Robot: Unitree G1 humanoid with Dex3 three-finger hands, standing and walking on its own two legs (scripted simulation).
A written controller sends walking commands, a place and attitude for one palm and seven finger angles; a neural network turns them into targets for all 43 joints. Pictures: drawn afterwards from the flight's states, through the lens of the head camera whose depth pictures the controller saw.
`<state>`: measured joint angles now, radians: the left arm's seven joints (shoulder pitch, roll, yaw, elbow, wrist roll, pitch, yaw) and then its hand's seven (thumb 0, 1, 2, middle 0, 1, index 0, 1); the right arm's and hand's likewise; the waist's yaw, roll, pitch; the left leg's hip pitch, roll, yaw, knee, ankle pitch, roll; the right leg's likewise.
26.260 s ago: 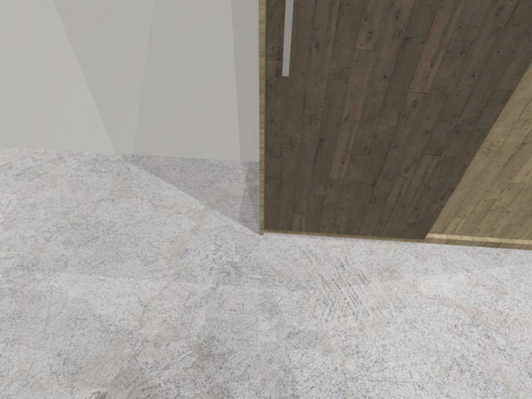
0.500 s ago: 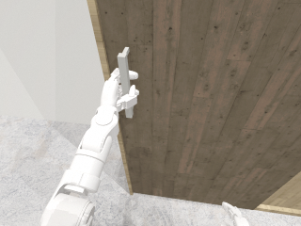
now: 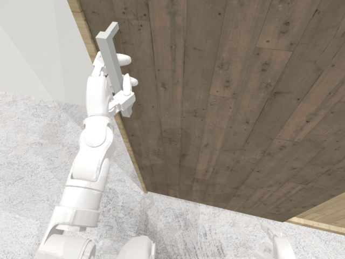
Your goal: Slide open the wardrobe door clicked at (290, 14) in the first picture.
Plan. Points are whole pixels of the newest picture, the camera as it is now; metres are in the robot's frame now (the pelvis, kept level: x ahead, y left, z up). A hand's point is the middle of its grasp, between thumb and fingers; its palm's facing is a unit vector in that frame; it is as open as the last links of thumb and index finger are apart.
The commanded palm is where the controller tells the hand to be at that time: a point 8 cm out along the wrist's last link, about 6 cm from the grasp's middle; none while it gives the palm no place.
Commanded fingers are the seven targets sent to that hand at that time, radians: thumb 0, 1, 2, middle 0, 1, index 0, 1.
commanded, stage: step sideways, sliding the door along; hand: left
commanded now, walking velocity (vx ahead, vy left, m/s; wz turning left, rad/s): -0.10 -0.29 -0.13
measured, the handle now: (121, 75) +0.44 +0.17 +0.17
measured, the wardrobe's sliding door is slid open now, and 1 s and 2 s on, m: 0.00 0.13 0.35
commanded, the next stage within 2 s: none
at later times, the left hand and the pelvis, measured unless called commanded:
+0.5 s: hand (142, 92) +0.40 +0.11 +0.16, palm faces +0.35 -0.93 -0.02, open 6.2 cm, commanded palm +0.36 +0.08 +0.15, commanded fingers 0.00 0.90 0.90 -0.45 -1.40 -0.45 -1.40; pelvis +0.06 -0.11 -0.01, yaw +1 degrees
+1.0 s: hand (193, 101) +0.38 +0.01 +0.17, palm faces +0.30 -0.95 +0.06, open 6.3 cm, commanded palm +0.34 -0.02 +0.15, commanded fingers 0.00 0.90 0.90 -0.45 -1.40 -0.45 -1.40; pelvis +0.07 -0.17 +0.01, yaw -3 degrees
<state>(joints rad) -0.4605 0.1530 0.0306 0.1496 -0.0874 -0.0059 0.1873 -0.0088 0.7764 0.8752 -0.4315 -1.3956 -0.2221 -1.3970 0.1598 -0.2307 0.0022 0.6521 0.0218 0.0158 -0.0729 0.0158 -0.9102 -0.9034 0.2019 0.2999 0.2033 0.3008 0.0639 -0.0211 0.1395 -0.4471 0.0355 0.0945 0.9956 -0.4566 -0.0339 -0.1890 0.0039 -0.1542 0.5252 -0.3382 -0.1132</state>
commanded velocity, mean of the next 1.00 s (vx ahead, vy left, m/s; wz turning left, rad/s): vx -0.20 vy -0.28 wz -0.17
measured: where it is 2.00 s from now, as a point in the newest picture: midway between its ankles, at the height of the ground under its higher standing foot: outside the picture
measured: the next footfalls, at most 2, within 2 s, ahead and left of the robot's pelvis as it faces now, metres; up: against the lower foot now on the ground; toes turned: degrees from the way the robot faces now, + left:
left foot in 0.10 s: +0.07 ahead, +0.13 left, +0.00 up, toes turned +10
right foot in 0.52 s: +0.14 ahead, -0.28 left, -0.01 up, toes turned -3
